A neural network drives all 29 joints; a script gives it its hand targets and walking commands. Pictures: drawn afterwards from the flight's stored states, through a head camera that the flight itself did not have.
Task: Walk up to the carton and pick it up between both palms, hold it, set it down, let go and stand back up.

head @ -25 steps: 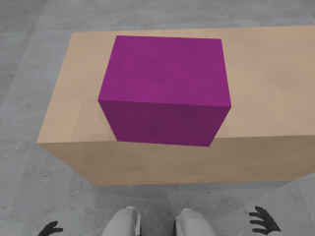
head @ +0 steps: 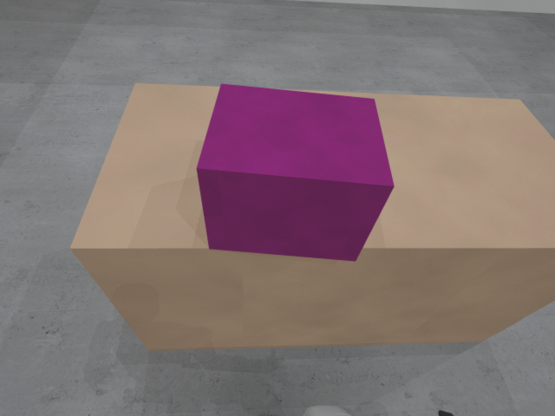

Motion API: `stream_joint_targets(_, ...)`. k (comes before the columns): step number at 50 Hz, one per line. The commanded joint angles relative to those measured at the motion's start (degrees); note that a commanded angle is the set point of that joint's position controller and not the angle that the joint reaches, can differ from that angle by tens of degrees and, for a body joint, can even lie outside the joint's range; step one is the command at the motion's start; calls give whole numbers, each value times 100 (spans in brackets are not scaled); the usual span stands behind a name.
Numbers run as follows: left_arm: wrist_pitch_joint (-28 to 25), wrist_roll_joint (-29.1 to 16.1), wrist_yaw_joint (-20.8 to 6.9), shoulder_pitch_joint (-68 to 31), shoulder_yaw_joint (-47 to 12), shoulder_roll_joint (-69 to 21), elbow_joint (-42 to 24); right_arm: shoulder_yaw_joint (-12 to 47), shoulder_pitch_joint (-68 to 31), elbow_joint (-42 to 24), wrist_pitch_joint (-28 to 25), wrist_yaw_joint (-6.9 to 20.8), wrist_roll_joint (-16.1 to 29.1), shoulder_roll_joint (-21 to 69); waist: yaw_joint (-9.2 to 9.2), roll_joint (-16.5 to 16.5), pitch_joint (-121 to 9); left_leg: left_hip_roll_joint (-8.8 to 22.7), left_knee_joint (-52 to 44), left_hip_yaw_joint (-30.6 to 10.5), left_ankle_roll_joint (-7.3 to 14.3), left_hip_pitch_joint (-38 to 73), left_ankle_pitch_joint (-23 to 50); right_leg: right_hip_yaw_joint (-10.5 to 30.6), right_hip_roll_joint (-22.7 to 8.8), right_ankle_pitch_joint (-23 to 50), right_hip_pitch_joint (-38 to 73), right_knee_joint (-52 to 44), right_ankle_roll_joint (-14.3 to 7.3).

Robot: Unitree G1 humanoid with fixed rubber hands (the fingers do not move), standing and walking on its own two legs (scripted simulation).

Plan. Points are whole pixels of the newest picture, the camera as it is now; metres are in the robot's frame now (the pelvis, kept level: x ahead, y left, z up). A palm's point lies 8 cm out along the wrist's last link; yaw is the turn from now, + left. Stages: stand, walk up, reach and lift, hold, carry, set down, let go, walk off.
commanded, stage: walk up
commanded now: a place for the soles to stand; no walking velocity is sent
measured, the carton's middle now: (290, 175) +0.51 -0.02 +0.02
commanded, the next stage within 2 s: none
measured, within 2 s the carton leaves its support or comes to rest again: neither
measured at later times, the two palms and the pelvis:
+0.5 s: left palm out of the picture +0.06 +0.31 -0.10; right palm out of the picture +0.05 -0.28 -0.12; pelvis -0.01 +0.02 +0.01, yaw -1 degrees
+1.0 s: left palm out of the picture +0.11 +0.30 -0.10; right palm out of the picture +0.07 -0.28 -0.11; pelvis +0.02 +0.01 +0.01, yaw -2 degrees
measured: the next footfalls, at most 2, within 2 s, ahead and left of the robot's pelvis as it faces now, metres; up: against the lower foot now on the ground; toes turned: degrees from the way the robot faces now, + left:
left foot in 1.20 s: +0.12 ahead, +0.16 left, +0.00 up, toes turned +2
right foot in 1.60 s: +0.16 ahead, -0.10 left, +0.00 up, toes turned +9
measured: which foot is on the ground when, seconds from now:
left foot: down 0.00-0.96, up 0.98-1.00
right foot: down 0.00-1.00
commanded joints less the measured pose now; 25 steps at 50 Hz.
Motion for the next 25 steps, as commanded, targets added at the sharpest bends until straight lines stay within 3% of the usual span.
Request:
stream_joint_targets(1, -306, 4, 101, -29, 319, 1890, -499, -342, 114, -452, -53, -133, 88, -1393, -111, -55, -601, -86, 805, -295, 168, -476, -604, 2714, -2074, 1569, -106, -1576, -1702)
stream_joint_targets(2, -239, -2, 96, -430, 278, 1825, -520, -376, 286, -269, -67, -112, 47, -1345, -300, -241, -286, 63, 289, -525, 281, 162, -635, 2500, -1824, 653, -1062, -1625, -1558)
stream_joint_targets(3, -196, 36, 67, -659, 232, 1613, -583, -413, 436, -219, -125, -63, 79, -1387, -515, -354, -189, 63, -297, -537, 337, 402, -502, 1802, -1427, -100, -1470, -1647, -1198)
stream_joint_targets(4, -182, 43, 31, -808, 185, 1318, -612, -396, 529, -227, -192, -20, 29, -1419, -618, -63, -100, 336, -1498, -944, 457, 292, -233, 1064, -862, -175, -1392, -1276, -720)
stream_joint_targets(5, -183, 8, 10, -829, 144, 1121, -678, -431, 476, -266, -247, -1, 30, -1649, -544, 296, -49, 930, -2098, -2006, 836, -109, -43, 609, -195, -312, -1310, -346, -346)
stream_joint_targets(6, -205, 9, 17, -781, 134, 1099, -665, -472, 377, -288, -293, 3, 25, -1946, -475, 620, 7, 1509, -2535, -2804, 1141, -479, 194, 271, 213, -612, -1146, 184, -224)
stream_joint_targets(7, -208, 3, 10, -536, 159, 1203, -603, -459, 112, -377, -307, -4, 4, -1962, -244, 483, -86, 1762, -2579, -2945, 1399, -699, 272, 167, 178, -1173, -891, 627, -193)
stream_joint_targets(8, -226, 46, -9, -375, 199, 1255, -460, -481, -313, -473, -288, 1, -16, -2036, -135, 459, -52, 1914, -2553, -2994, 1610, -1229, -161, 116, 6, -1333, -468, 584, -187)
stream_joint_targets(9, -269, 59, -45, -253, 281, 1353, -386, -460, -541, -498, -278, 8, -33, -1909, 76, 316, 127, 1633, -2262, -2487, 1472, -1545, 232, 97, -78, -986, 32, 266, -197)
stream_joint_targets(10, -316, 42, -57, -98, 283, 1292, -325, -378, -625, -557, -270, 32, -14, -1778, 182, 393, 0, 1368, -1930, -1911, 1216, -1522, 895, 70, -104, -566, 417, -352, -238)
stream_joint_targets(11, -384, 62, -48, 45, 256, 1233, -241, -327, -672, -555, -266, 37, -2, -1568, 230, 326, -147, 941, -1430, -1262, 830, -1330, 1834, 279, -242, 632, 701, -1067, -296)
stream_joint_targets(12, -445, 83, -8, 144, 249, 1360, -227, -289, -644, -668, -266, 29, 86, -1416, 146, 108, -484, 413, -715, -671, 452, -1086, 2448, 847, -581, 1780, 861, -1335, -488)
stream_joint_targets(13, -495, 71, 36, 334, 279, 1461, -210, -279, -694, -682, -273, 19, 107, -1305, 186, 116, -694, -19, 103, -285, 188, -1143, 2509, 1694, -1092, 2526, 1060, -1496, -847)
stream_joint_targets(14, -502, 13, 56, 273, 283, 1683, -222, -256, -422, -631, -217, -8, 140, -1292, 98, -205, -945, -174, 470, -255, 73, -1143, 1276, 2471, -1565, 2695, 1112, -1599, -1233)
stream_joint_targets(15, -464, 21, 55, -34, 215, 1679, -281, -236, -239, -525, -151, -25, 89, -1339, -73, -332, -757, -191, 478, -365, 165, -1095, -574, 2725, -1813, 2087, 684, -1781, -1394)
stream_joint_targets(16, -427, 37, 74, -248, 262, 1732, -359, -290, -59, -428, -141, -19, 61, -1411, -115, -283, -572, -117, 589, -374, 187, -851, -750, 2722, -1932, 1288, 153, -1948, -1538)
stream_joint_targets(17, -385, 50, 84, -433, 243, 1740, -395, -297, 91, -341, -165, 0, 61, -1436, -240, -283, -488, -63, 83, -445, 205, -716, -673, 2502, -1723, 940, -37, -1883, -1481)
stream_joint_targets(18, -336, 58, 65, -672, 187, 1598, -419, -311, 336, -175, -210, 15, 37, -1419, -434, -480, -483, 58, -718, -548, 234, -353, -143, 2110, -1550, 995, -326, -1685, -1228)
stream_joint_targets(19, -295, 15, 41, -904, 140, 1451, -557, -315, 607, -86, -257, 12, 44, -1442, -544, -452, -571, 209, -1595, -688, 279, 116, 597, 1315, -1130, 984, -558, -1404, -754)
stream_joint_targets(20, -257, -39, 44, -1012, 73, 1201, -594, -394, 642, 16, -315, -5, 23, -1757, -575, 167, -627, 824, -2252, -1740, 560, 290, 1140, 804, -418, 1044, -780, -450, -349)
stream_joint_targets(21, -248, -82, 50, -975, 32, 1078, -610, -452, 420, -38, -343, -13, 39, -1989, -510, 336, -526, 1394, -2489, -2579, 824, 265, 1684, 423, 283, 313, -1018, 73, -87)
stream_joint_targets(22, -217, -90, 68, -836, 83, 1219, -538, -410, 184, -120, -355, -23, 20, -1944, -343, 350, -565, 1689, -2463, -2820, 1076, 256, 1898, 362, 283, -987, -1038, 431, -96)
stream_joint_targets(23, -203, -76, 58, -694, 157, 1350, -425, -389, -87, -168, -356, -7, 35, -1960, -219, 313, -562, 1789, -2336, -2784, 1413, -139, 1532, 354, 90, -1334, -658, 710, -110)
stream_joint_targets(24, -240, -38, 27, -504, 188, 1320, -364, -404, -355, -263, -339, -18, -8, -1914, -99, 216, -475, 1744, -2146, -2487, 1550, -498, 1514, 165, -68, -1415, -265, 199, -155)
stream_joint_targets(25, -300, -5, 6, -337, 214, 1292, -323, -354, -480, -298, -313, 12, -24, -1812, 56, 389, -430, 1507, -1894, -1966, 1291, -695, 1768, 100, -163, -986, 146, -510, -238)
